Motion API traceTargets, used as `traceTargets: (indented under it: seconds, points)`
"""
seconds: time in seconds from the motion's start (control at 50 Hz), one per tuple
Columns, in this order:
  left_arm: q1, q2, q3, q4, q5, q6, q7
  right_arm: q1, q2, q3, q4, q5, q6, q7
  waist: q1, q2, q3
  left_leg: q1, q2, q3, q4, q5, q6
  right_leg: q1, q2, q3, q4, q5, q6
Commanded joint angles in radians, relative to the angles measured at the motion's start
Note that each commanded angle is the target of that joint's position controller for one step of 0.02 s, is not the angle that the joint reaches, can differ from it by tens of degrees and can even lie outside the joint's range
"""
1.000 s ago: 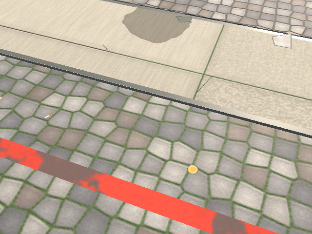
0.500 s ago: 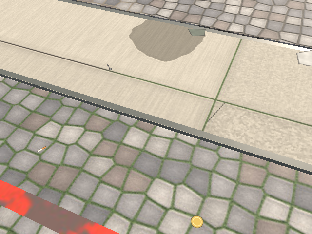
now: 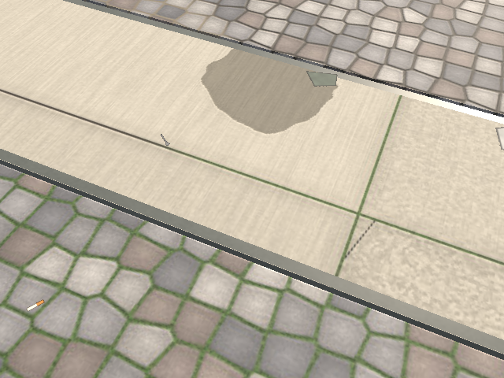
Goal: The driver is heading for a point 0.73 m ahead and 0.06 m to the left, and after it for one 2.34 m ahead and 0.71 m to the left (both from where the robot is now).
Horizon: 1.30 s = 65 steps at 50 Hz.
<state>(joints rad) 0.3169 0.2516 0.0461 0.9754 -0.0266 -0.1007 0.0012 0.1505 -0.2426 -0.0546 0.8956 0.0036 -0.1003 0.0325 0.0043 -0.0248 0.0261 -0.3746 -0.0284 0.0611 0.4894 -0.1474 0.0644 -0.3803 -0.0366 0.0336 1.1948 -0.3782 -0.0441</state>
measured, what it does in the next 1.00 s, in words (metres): walks ahead: right foot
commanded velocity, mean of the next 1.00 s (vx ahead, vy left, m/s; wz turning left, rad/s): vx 0.50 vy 0.00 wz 0.17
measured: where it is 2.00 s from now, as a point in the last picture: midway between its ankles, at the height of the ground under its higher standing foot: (242, 281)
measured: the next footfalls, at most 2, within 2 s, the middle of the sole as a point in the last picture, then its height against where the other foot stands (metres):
right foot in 0.44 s outside the picture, level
left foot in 1.02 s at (217, 295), level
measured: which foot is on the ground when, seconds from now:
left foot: down 0.00-0.44, up 0.46-1.00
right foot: up 0.00-0.42, down 0.44-1.00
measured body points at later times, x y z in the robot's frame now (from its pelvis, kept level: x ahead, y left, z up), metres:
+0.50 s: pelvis +0.28 -0.05 -0.01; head +0.31 -0.06 +0.44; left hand +0.47 +0.19 -0.11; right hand +0.24 -0.32 -0.16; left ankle +0.09 +0.08 -0.68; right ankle +0.38 -0.15 -0.73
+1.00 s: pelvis +0.54 -0.02 -0.01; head +0.57 +0.00 +0.44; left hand +0.49 +0.25 -0.16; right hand +0.77 -0.21 -0.12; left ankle +0.66 +0.10 -0.73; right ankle +0.38 -0.15 -0.73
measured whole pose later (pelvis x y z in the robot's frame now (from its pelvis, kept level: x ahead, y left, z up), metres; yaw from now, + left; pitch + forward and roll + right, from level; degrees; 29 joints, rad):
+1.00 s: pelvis +0.54 -0.02 -0.01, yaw +12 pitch +2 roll -2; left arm 0.33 0.24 0.07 0.98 -0.01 -0.06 0.03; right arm 0.06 -0.23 -0.07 0.82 0.02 -0.05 0.06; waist 0.04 0.01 0.03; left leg -0.56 0.03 0.06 0.60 -0.08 0.11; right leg 0.11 -0.03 -0.26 0.34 -0.45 0.03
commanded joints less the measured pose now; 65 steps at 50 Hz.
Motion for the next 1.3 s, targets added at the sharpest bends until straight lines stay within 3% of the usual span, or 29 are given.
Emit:
traceTargets:
  seconds: [0.02, 0.04, 0.1, 0.22, 0.32, 0.38, 0.42, 0.44, 0.46, 0.48, 0.5, 0.52, 0.54, 0.58, 0.62, 0.7, 0.8, 0.88, 0.92, 0.96, 1.0, 1.02, 1.04, 1.06, 1.08, 1.12, 1.14, 1.2, 1.3]
  points:
    - [0.009, 0.077, 0.03, -0.066, 0.008, 0.001, 0.012, 0.038, -0.068, -0.009, -0.02, -0.014, -0.013, 0.005, 0.007, 0.107, -0.071, 0.206, 0.253, -0.306, -0.307, 0.075, 0.16, -0.208, -0.111, 0.041, -0.013, 0.108, -0.01]
    - [0.025, 0.054, 0.028, -0.062, 0.01, 0.012, 0.014, 0.056, -0.078, -0.012, -0.008, -0.012, -0.016, 0.004, 0.015, 0.106, -0.062, 0.176, 0.246, -0.277, -0.328, 0.105, 0.17, -0.193, -0.114, 0.032, -0.037, 0.12, -0.005]
    - [-0.058, 0.06, 0.034, -0.095, 0.018, 0.025, 0.019, 0.107, -0.125, -0.022, 0.017, -0.01, -0.018, -0.014, 0.011, 0.08, -0.017, 0.177, 0.247, -0.226, -0.369, 0.171, 0.184, -0.281, -0.125, 0.025, -0.162, 0.231, 0.021]
    - [-0.267, 0.036, 0.026, -0.154, 0.017, 0.015, 0.002, 0.201, -0.138, -0.02, 0.051, 0.003, -0.003, -0.037, -0.049, 0.08, 0.022, 0.254, 0.214, -0.14, -0.383, 0.172, 0.136, -0.308, -0.087, -0.012, -0.499, 0.488, 0.034]
    - [-0.403, 0.036, 0.015, -0.204, 0.006, 0.004, -0.025, 0.284, -0.148, -0.025, 0.096, 0.01, 0.016, -0.04, -0.092, 0.079, 0.066, 0.402, 0.265, -0.141, -0.331, 0.177, 0.135, -0.337, -0.058, -0.028, -0.635, 0.434, 0.02]
    - [-0.393, 0.06, 0.019, -0.218, 0.003, -0.006, -0.041, 0.275, -0.164, -0.035, 0.105, 0.014, 0.029, -0.046, -0.061, 0.1, 0.052, 0.467, 0.299, -0.148, -0.257, 0.295, 0.115, -0.274, -0.036, -0.039, -0.683, 0.331, -0.017]
    - [-0.234, 0.109, 0.045, -0.176, 0.008, -0.01, -0.039, 0.226, -0.173, -0.038, 0.094, 0.016, 0.037, -0.047, 0.034, 0.117, -0.045, 0.447, 0.262, -0.107, -0.083, 0.593, 0.084, -0.022, 0.027, -0.091, -0.715, 0.309, -0.055]
    - [-0.055, 0.162, 0.071, -0.12, 0.012, -0.01, -0.032, 0.216, -0.147, -0.027, 0.084, 0.01, 0.039, -0.046, 0.108, 0.093, -0.158, 0.343, 0.205, -0.066, 0.127, 0.604, 0.053, 0.242, 0.014, -0.071, -0.698, 0.339, -0.092]
    - [0.11, 0.255, 0.094, -0.089, 0.032, -0.008, -0.024, 0.282, -0.073, -0.003, 0.061, -0.004, 0.029, -0.041, 0.117, -0.07, -0.323, 0.0, 0.097, -0.012, 0.507, 0.273, -0.005, 0.642, -0.234, 0.265, -0.687, 0.307, -0.208]
    - [0.147, 0.249, 0.086, -0.075, 0.024, -0.004, -0.03, 0.34, 0.0, 0.022, 0.074, -0.001, 0.004, -0.033, 0.096, -0.25, -0.427, -0.258, -0.037, -0.108, 0.741, -0.42, -0.032, 0.814, -0.371, 0.655, -0.842, 0.163, -0.298]
    - [0.105, 0.169, 0.062, -0.08, 0.016, -0.005, -0.028, 0.252, -0.112, -0.007, 0.063, 0.029, -0.015, -0.027, 0.108, -0.169, -0.333, -0.363, 0.026, -0.188, 0.844, -0.41, -0.01, 0.743, -0.335, 0.607, -0.877, 0.084, -0.249]
    - [0.005, 0.139, 0.051, -0.102, 0.013, -0.005, -0.026, 0.167, -0.143, -0.015, 0.034, 0.043, -0.025, -0.027, 0.086, -0.12, -0.2, -0.397, 0.08, -0.152, 0.834, -0.312, 0.004, 0.59, -0.306, 0.462, -0.9, 0.141, -0.21]
    - [-0.073, 0.111, 0.041, -0.117, 0.022, -0.005, -0.026, 0.13, -0.136, -0.018, 0.032, 0.037, -0.024, -0.034, 0.055, -0.041, -0.132, -0.352, 0.125, -0.137, 0.787, -0.222, 0.003, 0.439, -0.276, 0.35, -0.935, 0.219, -0.19]
    - [-0.13, 0.062, 0.028, -0.114, 0.039, -0.013, -0.032, 0.16, -0.096, -0.025, 0.046, 0.03, 0.007, -0.04, -0.006, -0.053, -0.075, -0.235, 0.175, -0.149, 0.702, -0.135, 0.002, 0.262, -0.219, 0.203, -1.008, 0.276, -0.161]
    - [-0.11, 0.07, 0.031, -0.092, 0.041, -0.021, -0.028, 0.183, -0.058, -0.025, 0.055, 0.033, 0.033, -0.044, -0.022, -0.058, -0.045, -0.217, 0.176, -0.154, 0.666, -0.102, -0.006, 0.202, -0.206, 0.118, -1.054, 0.317, -0.164]
    - [-0.061, 0.106, 0.042, -0.062, 0.048, -0.023, -0.003, 0.085, -0.067, -0.037, 0.017, 0.023, 0.046, -0.045, -0.01, -0.03, 0.004, -0.352, 0.156, -0.202, 0.52, 0.078, -0.025, 0.24, -0.208, 0.007, -1.084, 0.411, -0.153]
    - [-0.035, 0.117, 0.04, -0.05, 0.04, -0.018, 0.017, -0.055, -0.043, -0.027, -0.035, 0.014, 0.039, -0.018, 0.028, -0.023, 0.041, -0.329, 0.134, -0.119, 0.274, 0.267, -0.027, 0.278, -0.19, -0.132, -1.105, 0.435, -0.112]
    - [0.039, 0.132, 0.048, -0.019, 0.028, 0.006, 0.024, -0.165, -0.026, -0.014, -0.101, 0.015, 0.04, 0.005, 0.068, -0.006, 0.081, -0.395, 0.126, -0.07, 0.174, 0.204, -0.007, 0.443, -0.239, -0.178, -1.052, 0.511, -0.106]
    - [0.038, 0.148, 0.054, -0.018, 0.02, 0.021, 0.026, -0.187, -0.032, -0.014, -0.134, 0.018, 0.041, 0.019, 0.06, -0.019, 0.082, -0.388, 0.111, -0.032, 0.15, 0.112, 0.012, 0.502, -0.262, -0.199, -0.992, 0.627, -0.096]
    - [-0.006, 0.177, 0.062, -0.037, 0.016, 0.036, 0.034, -0.144, -0.064, -0.029, -0.149, 0.015, 0.043, 0.029, 0.013, -0.059, 0.039, -0.262, 0.048, 0.039, 0.141, 0.008, 0.043, 0.508, -0.257, -0.235, -0.857, 0.993, -0.07]
    - [-0.049, 0.193, 0.063, -0.06, 0.012, 0.053, 0.045, 0.102, -0.148, -0.073, -0.101, 0.013, 0.039, 0.027, -0.117, -0.063, -0.1, 0.076, -0.045, 0.072, 0.057, 0.076, 0.09, 0.426, -0.2, -0.26, -0.505, 1.178, -0.016]
    - [-0.045, 0.187, 0.058, -0.085, 0.02, 0.043, 0.044, 0.224, -0.235, -0.104, -0.08, 0.006, 0.043, 0.004, -0.166, 0.036, -0.195, 0.369, 0.053, -0.108, 0.02, 0.323, 0.146, 0.196, -0.14, -0.258, -0.201, 0.851, 0.047]
    - [0.066, 0.027, 0.011, -0.129, 0.062, 0.015, 0.023, 0.186, -0.336, -0.11, -0.101, -0.012, 0.041, -0.009, -0.026, 0.296, -0.318, 0.725, 0.357, -0.622, 0.03, 0.688, 0.352, -0.236, 0.081, -0.174, 0.187, -0.241, 0.119]
    - [0.021, 0.107, 0.019, -0.127, 0.028, -0.02, 0.007, 0.24, -0.286, -0.096, -0.124, -0.012, 0.042, -0.008, -0.097, 0.162, -0.506, 0.775, 0.406, -0.751, -0.035, 0.724, 0.408, -0.264, 0.085, 0.055, 0.302, -0.305, 0.104]
    - [-0.073, 0.128, 0.028, -0.161, -0.005, -0.029, 0.004, 0.183, -0.234, -0.082, -0.138, -0.01, 0.04, -0.01, -0.101, 0.123, -0.393, 0.69, 0.361, -0.587, -0.04, 0.749, 0.357, -0.328, 0.032, 0.072, 0.278, -0.225, 0.082]
    - [-0.126, 0.137, 0.037, -0.16, 0.023, -0.018, 0.025, 0.052, -0.16, -0.065, -0.164, 0.02, 0.045, -0.016, -0.039, 0.004, -0.181, 0.385, 0.262, -0.408, -0.097, 0.621, 0.263, -0.306, -0.036, 0.038, 0.117, -0.086, 0.081]
    - [-0.116, 0.15, 0.047, -0.166, 0.029, 0.0, 0.031, 0.02, -0.145, -0.057, -0.178, 0.01, 0.05, -0.02, -0.003, 0.01, -0.15, 0.264, 0.236, -0.374, -0.13, 0.617, 0.254, -0.235, -0.05, 0.042, 0.078, -0.061, 0.083]
    - [-0.085, 0.11, 0.045, -0.187, 0.037, 0.038, 0.042, 0.015, -0.181, -0.066, -0.192, -0.007, 0.051, -0.026, 0.036, 0.053, -0.145, 0.139, 0.199, -0.322, -0.15, 0.698, 0.246, -0.171, -0.03, 0.028, -0.057, -0.004, 0.105]
    - [-0.183, 0.106, 0.04, -0.231, 0.04, 0.06, 0.049, 0.035, -0.203, -0.072, -0.206, 0.015, 0.086, -0.057, 0.007, 0.104, -0.181, 0.158, 0.158, -0.334, -0.122, 0.537, 0.179, -0.197, 0.007, 0.044, -0.281, 0.169, 0.134]
Keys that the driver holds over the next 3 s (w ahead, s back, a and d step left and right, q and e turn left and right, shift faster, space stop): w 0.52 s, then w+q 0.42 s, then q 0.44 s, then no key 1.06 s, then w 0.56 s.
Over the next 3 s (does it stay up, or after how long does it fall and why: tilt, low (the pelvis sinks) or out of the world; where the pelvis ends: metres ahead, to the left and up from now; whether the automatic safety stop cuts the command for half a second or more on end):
stays up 0.90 0.10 0.01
